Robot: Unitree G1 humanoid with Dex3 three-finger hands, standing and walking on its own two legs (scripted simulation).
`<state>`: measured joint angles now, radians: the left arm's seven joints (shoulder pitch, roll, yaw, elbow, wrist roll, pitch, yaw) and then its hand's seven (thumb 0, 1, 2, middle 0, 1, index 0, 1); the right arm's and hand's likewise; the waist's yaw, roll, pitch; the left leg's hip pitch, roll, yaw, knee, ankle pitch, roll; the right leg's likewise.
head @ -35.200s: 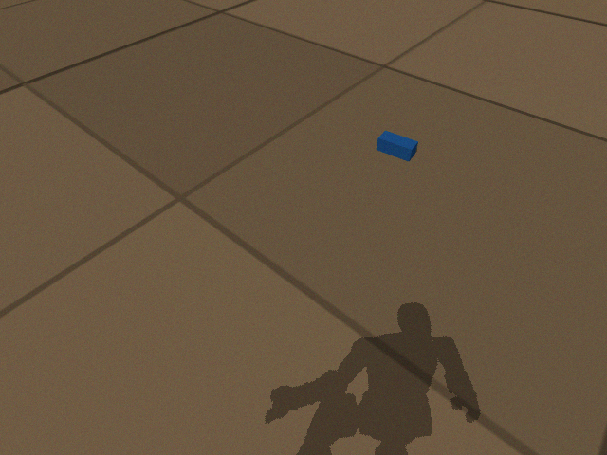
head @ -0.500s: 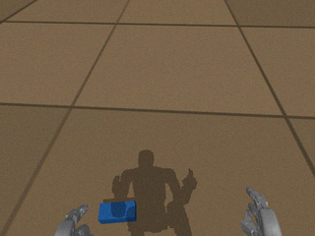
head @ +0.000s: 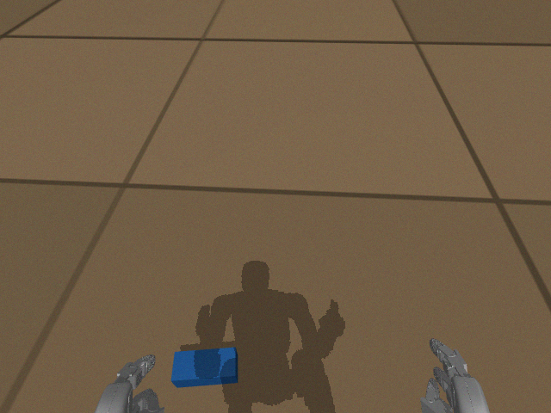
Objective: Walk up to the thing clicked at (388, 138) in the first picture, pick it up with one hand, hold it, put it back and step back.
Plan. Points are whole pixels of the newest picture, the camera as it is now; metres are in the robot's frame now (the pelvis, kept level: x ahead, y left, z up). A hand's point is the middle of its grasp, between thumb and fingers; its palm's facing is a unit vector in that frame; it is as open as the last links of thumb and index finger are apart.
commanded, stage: home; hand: left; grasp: from above
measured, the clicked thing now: (206, 367) +0.41 +0.25 -0.67
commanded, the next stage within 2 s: stand in 1.30 s
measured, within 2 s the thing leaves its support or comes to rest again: neither
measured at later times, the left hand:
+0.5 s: hand out of the picture +0.16 +0.18 -0.05, palm faces +0.05 -0.98 -0.20, open 7.4 cm
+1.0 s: hand (156, 408) +0.17 +0.19 -0.05, palm faces +0.05 -0.98 -0.20, open 7.4 cm
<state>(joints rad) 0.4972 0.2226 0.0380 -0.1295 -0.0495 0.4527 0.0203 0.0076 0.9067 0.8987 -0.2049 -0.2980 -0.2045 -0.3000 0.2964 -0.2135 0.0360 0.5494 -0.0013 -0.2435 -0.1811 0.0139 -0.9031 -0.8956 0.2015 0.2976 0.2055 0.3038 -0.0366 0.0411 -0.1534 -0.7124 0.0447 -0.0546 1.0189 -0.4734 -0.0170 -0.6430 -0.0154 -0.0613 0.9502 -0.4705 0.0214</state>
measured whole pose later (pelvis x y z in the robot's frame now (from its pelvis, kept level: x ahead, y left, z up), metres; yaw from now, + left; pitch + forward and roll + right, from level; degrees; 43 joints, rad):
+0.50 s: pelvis +0.00 +0.00 +0.00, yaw +0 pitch +10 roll -3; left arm 0.50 0.23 0.03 -0.13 -0.05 0.45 0.02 0.01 0.91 0.90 -0.21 -0.30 -0.20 -0.30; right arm 0.28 -0.22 0.03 0.55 0.00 -0.25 -0.18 0.01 -0.90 -0.90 0.20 0.30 0.21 0.30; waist -0.03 0.04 -0.16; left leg -0.71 0.04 -0.05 1.02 -0.48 -0.01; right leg -0.64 -0.02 -0.06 0.95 -0.48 0.02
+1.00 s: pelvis +0.01 +0.01 +0.00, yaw +0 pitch +10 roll -3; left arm 0.51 0.24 0.03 -0.13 -0.05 0.45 0.02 0.01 0.91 0.90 -0.20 -0.30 -0.20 -0.30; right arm 0.29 -0.21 0.03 0.55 0.00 -0.24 -0.18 0.01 -0.90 -0.90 0.20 0.30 0.21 0.30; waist -0.04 0.04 -0.16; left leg -0.71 0.04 -0.05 1.03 -0.50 -0.01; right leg -0.63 -0.02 -0.06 0.94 -0.48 0.03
